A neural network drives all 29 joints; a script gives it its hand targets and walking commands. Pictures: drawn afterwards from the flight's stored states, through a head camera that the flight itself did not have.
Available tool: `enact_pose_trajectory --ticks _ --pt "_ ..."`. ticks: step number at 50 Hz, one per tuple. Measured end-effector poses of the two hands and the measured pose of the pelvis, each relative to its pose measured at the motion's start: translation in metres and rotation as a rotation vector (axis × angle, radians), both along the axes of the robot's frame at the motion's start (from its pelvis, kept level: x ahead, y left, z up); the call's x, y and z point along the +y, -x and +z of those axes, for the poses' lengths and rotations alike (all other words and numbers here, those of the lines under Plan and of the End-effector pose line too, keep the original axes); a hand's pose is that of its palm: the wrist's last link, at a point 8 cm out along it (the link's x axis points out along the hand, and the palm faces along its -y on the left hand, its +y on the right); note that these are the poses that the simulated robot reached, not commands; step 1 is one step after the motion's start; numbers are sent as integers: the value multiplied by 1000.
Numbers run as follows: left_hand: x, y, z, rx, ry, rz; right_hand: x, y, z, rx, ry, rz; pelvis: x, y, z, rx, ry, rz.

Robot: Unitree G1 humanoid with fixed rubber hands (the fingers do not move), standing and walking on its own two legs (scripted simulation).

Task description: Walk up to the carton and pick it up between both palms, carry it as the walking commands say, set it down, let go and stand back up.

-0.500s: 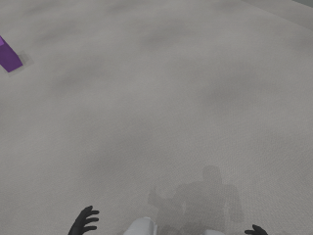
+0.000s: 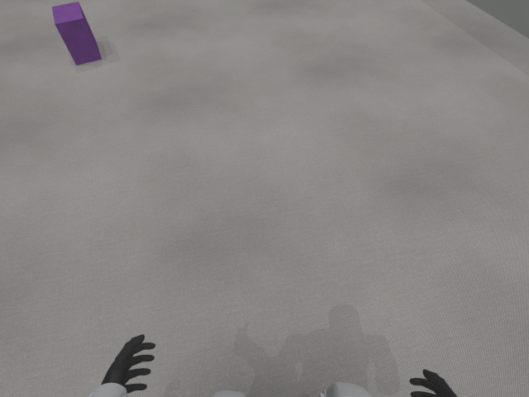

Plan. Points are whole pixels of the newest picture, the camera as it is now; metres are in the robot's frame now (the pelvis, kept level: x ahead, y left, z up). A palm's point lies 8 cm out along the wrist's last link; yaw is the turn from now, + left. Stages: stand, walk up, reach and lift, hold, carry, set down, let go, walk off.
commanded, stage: walk up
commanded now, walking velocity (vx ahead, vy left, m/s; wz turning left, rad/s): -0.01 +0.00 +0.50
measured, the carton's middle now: (77, 33) +2.31 +1.38 -0.62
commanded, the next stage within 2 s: none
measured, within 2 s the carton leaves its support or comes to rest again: neither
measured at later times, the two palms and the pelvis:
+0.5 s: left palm out of the picture -0.04 +0.23 -0.10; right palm (413, 341) +0.22 -0.21 -0.11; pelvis +0.03 -0.03 +0.01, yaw +16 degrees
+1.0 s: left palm (89, 286) +0.31 +0.36 -0.10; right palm (372, 269) +0.35 -0.17 -0.12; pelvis +0.26 +0.06 -0.01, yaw +27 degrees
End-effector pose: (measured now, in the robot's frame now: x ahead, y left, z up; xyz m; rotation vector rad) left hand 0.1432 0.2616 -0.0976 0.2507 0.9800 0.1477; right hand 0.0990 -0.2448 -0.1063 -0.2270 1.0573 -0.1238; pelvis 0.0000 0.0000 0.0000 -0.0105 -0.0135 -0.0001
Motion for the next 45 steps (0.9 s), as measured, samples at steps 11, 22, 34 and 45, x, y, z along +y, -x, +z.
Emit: enact_pose_trajectory --ticks 11,22,34,45 --pt "-23 59 24 51 -81 100 -10 -1 -26 56 -105 102 -36 16 6 37 -52 103" --pt "-34 170 9 257 -10 321 13 -80 -6 35 -106 288 -35 -14 13 43 -33 253" --pt "10 139 -46 327 128 447 106 -213 -7 -50 -18 439 32 -95 -15 92 52 381" --pt "91 -73 -16 -27 80 438 90 -229 3 147 97 395 65 -200 1 41 36 455"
